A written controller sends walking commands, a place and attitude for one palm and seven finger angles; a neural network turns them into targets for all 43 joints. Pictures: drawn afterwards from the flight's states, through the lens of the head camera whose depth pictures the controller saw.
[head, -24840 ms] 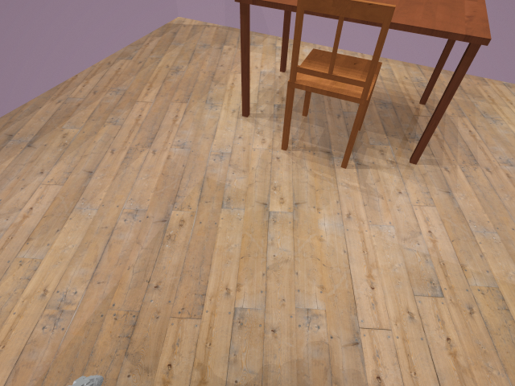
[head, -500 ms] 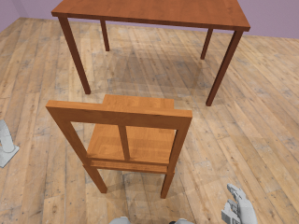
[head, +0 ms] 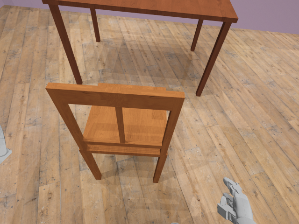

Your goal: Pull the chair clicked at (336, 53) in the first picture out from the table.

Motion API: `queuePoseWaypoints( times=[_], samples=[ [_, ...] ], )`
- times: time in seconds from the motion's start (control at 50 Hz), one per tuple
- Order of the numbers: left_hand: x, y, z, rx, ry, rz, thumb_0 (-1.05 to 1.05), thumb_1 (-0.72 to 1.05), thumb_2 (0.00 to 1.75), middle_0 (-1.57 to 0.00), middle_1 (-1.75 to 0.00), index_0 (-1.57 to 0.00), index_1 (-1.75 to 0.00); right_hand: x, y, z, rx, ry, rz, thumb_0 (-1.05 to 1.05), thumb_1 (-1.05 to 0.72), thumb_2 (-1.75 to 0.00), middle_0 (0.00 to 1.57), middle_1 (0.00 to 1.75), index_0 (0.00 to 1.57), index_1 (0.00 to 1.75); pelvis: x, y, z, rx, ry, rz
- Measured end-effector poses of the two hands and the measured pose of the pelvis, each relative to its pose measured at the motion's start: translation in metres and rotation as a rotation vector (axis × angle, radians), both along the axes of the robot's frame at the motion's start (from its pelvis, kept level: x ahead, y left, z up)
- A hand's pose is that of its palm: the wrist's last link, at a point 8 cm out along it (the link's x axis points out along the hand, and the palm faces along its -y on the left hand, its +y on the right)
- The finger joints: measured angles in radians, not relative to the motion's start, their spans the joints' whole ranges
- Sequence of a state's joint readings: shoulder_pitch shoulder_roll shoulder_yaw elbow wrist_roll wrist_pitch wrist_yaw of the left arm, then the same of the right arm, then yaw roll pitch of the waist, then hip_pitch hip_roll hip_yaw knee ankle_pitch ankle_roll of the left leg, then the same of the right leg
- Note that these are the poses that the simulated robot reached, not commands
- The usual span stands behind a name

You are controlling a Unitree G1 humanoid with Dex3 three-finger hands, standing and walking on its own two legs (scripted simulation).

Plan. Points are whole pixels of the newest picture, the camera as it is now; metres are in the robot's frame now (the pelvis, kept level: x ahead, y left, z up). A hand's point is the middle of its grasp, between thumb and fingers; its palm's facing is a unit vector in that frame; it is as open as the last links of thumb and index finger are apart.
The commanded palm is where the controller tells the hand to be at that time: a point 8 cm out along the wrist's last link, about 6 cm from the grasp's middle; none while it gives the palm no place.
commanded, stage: stop stepping back and stand still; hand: left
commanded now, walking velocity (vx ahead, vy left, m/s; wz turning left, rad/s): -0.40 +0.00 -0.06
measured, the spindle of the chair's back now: (120, 125) +0.45 +0.12 -0.10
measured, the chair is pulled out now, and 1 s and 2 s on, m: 0.61 0.61 0.61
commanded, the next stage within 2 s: let the arm hang, fingers relaxed in 0.80 s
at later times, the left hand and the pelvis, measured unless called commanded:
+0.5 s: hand out of the picture +0.11 +0.23 +0.16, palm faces +0.36 -0.82 -0.44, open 7.4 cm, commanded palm +0.06 +0.28 +0.19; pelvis -0.10 -0.01 +0.00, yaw -4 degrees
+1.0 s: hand out of the picture +0.12 +0.23 +0.04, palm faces +0.23 -0.88 -0.43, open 7.4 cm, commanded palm none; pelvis -0.11 -0.02 +0.00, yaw -2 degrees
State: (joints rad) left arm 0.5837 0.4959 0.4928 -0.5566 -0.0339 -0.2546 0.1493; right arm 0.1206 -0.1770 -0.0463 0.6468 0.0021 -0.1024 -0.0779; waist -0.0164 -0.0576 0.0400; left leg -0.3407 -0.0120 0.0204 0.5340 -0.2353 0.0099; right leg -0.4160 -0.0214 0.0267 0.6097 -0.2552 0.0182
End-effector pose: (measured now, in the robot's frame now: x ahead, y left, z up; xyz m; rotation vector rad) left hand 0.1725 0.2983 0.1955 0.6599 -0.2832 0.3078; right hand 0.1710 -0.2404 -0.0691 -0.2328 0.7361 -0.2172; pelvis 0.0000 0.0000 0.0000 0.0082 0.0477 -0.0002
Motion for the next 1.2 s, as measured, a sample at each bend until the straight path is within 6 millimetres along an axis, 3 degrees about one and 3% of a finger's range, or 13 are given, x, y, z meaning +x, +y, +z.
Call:
queuePoseWaypoints(
  times=[0.06, 0.14, 0.26, 0.4, 0.5, 0.66, 0.9, 0.94, 1.02, 1.08, 1.12, 1.16, 1.2],
  samples=[
    [-0.012, 0.003, -0.006, -0.04, 0.033, 0.008, 0.01, 0.88, 0.9, -0.21, -0.3, -0.22, -0.3, -0.016, 0.002, 0.007, -0.004, -0.022, 0.014, 0.01, -0.9, -0.9, 0.2, 0.3, 0.2, 0.3, -0.017, -0.001, 0.004, -0.009, -0.011, -0.023],
    [-0.033, -0.014, -0.002, -0.088, 0.013, -0.032, 0.01, 0.89, 0.9, -0.21, -0.3, -0.21, -0.3, -0.043, 0.003, 0.012, 0.016, -0.041, 0.034, 0.01, -0.9, -0.9, 0.2, 0.3, 0.2, 0.3, -0.04, -0.005, 0.008, -0.039, -0.025, -0.051],
    [-0.067, -0.035, -0.001, -0.044, 0.014, -0.054, 0.01, 0.89, 0.9, -0.21, -0.3, -0.21, -0.3, -0.092, -0.01, -0.003, 0.056, -0.049, 0.015, 0.01, -0.9, -0.9, 0.2, 0.3, 0.2, 0.3, -0.074, -0.02, -0.003, -0.048, -0.046, -0.072],
    [-0.09, -0.031, -0.012, -0.128, 0.022, 0.0, 0.01, 0.88, 0.9, -0.21, -0.3, -0.22, -0.3, -0.166, -0.038, -0.011, 0.019, 0.062, -0.091, 0.01, -0.9, -0.9, 0.2, 0.3, 0.2, 0.3, -0.09, -0.019, 0.002, -0.023, -0.07, -0.075],
    [-0.097, -0.024, -0.014, -0.134, -0.014, -0.015, 0.01, 0.88, 0.9, -0.21, -0.3, -0.21, -0.3, -0.199, -0.046, -0.006, -0.024, 0.073, -0.146, 0.02, -0.9, -0.9, 0.2, 0.3, 0.2, 0.3, -0.102, -0.014, 0.002, -0.025, -0.089, -0.068],
    [-0.116, -0.027, -0.001, -0.064, 0.004, -0.003, 0.01, 0.89, 0.9, -0.21, -0.3, -0.21, -0.3, -0.198, -0.029, -0.01, 0.043, 0.045, -0.084, 0.02, -0.9, -0.9, 0.2, 0.3, 0.2, 0.3, -0.115, -0.02, 0.006, -0.037, -0.073, -0.045],
    [-0.113, -0.029, -0.013, -0.163, 0.028, 0.059, 0.01, 0.89, 0.9, -0.21, -0.3, -0.21, -0.3, -0.149, -0.019, 0.001, 0.063, -0.03, -0.015, 0.02, -0.9, -0.9, 0.2, 0.3, 0.2, 0.3, -0.109, -0.023, 0.01, -0.036, -0.079, -0.06],
    [-0.1, -0.028, -0.037, -0.166, 0.12, 0.05, 0.01, 0.89, 0.9, -0.21, -0.3, -0.21, -0.3, -0.14, -0.02, -0.004, 0.071, -0.024, 0.026, 0.01, -0.9, -0.9, 0.2, 0.3, 0.2, 0.3, -0.108, -0.022, 0.007, -0.033, -0.059, -0.048],
    [-0.09, -0.036, -0.16, -0.374, 0.587, 0.129, 0.0, 0.9, 0.9, -0.2, -0.3, -0.2, -0.3, -0.14, -0.02, -0.029, 0.093, 0.098, 0.05, 0.01, -0.9, -0.9, 0.2, 0.3, 0.2, 0.3, -0.108, -0.018, 0.003, -0.025, -0.045, -0.032],
    [-0.121, -0.067, -0.252, -0.513, 0.962, 0.156, 0.0, 0.91, 0.9, -0.19, -0.3, -0.2, -0.3, -0.158, -0.016, -0.039, 0.102, 0.194, 0.035, 0.01, -0.91, -0.9, 0.2, 0.3, 0.2, 0.3, -0.107, -0.019, 0.001, -0.015, -0.059, -0.03],
    [-0.155, -0.095, -0.296, -0.585, 1.179, 0.15, 0.0, 0.91, 0.9, -0.19, -0.3, -0.19, -0.3, -0.176, -0.015, -0.042, 0.098, 0.264, 0.017, 0.01, -0.91, -0.9, 0.2, 0.3, 0.2, 0.3, -0.106, -0.021, 0.002, -0.013, -0.069, -0.031],
    [-0.191, -0.117, -0.323, -0.665, 1.326, 0.167, 0.0, 0.93, 0.9, -0.2, -0.3, -0.2, -0.3, -0.198, -0.014, -0.044, 0.092, 0.344, -0.003, 0.01, -0.91, -0.9, 0.2, 0.3, 0.2, 0.3, -0.105, -0.022, 0.003, -0.017, -0.073, -0.03],
    [-0.208, -0.11, -0.33, -0.703, 1.333, 0.247, -0.05, 1.01, 0.9, -0.21, -0.3, -0.21, -0.3, -0.222, -0.013, -0.046, 0.084, 0.44, -0.012, 0.01, -0.91, -0.9, 0.2, 0.3, 0.2, 0.3, -0.106, -0.025, 0.005, -0.024, -0.073, -0.019]
  ],
)
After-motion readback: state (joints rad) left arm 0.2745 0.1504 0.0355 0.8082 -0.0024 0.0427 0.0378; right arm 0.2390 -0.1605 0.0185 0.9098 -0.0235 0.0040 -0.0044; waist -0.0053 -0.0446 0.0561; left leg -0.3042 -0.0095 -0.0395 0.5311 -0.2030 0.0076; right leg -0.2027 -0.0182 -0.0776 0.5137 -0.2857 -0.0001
